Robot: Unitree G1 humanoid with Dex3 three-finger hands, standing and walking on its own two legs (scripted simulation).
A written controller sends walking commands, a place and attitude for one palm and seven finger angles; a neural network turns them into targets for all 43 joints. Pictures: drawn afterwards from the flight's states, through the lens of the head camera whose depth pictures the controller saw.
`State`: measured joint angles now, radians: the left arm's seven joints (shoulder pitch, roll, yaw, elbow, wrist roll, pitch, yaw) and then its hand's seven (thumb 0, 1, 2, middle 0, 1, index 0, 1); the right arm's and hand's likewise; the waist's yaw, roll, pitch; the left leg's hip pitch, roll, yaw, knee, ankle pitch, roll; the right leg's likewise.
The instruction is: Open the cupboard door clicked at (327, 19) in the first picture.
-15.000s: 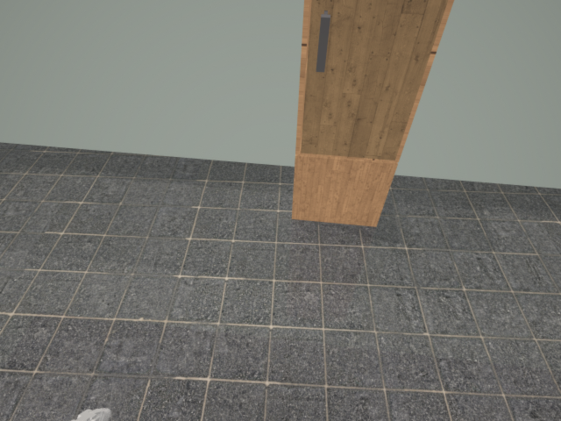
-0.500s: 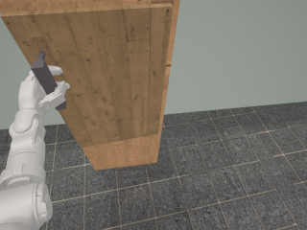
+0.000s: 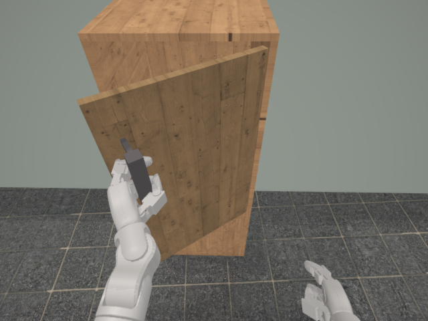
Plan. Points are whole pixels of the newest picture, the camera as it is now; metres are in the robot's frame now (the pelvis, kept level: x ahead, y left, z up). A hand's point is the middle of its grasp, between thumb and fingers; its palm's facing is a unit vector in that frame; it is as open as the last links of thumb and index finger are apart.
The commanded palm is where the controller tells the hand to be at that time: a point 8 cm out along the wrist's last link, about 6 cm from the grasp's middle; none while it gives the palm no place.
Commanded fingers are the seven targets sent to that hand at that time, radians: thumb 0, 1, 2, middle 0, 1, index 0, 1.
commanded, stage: pull the door open along its arc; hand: left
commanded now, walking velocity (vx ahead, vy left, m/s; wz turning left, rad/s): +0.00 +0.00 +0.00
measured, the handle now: (138, 176) +0.35 +0.17 +0.10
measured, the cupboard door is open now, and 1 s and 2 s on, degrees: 34 48 49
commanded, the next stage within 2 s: open thumb and fingers to let go in 0.22 s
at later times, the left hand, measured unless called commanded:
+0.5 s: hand (192, 216) +0.27 +0.06 +0.11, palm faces +0.43 -0.90 -0.01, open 6.7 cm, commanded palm +0.21 +0.10 +0.10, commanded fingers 0.00 0.20 0.60 -0.35 -1.27 -0.35 -1.27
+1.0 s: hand (187, 215) +0.27 +0.07 +0.11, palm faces +0.39 -0.92 +0.00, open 14.3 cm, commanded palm +0.22 +0.10 +0.10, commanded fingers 0.00 -0.50 0.30 -0.19 -0.55 -0.19 -0.55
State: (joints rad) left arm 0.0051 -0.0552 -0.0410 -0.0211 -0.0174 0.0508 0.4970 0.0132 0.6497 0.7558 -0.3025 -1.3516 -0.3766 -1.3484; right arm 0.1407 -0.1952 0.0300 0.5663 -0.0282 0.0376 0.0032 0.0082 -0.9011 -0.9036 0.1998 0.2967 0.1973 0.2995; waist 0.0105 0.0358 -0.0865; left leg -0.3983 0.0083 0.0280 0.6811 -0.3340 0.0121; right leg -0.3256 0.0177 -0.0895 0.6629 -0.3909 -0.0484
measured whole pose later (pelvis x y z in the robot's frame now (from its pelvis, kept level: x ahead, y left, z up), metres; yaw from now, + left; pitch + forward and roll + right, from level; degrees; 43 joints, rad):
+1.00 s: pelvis -0.01 -0.02 +0.00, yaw +1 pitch -1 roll +0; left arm 0.12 -0.08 -0.24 -0.08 0.05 0.06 0.56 0.00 -0.46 0.32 -0.27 -0.98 -0.28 -0.98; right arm 0.13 -0.18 0.03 0.59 -0.04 0.11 -0.02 0.01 -0.90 -0.90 0.20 0.30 0.20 0.30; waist 0.02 0.04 -0.05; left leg -0.32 0.01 -0.01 0.65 -0.30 -0.01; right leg -0.24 0.03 -0.12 0.63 -0.38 -0.08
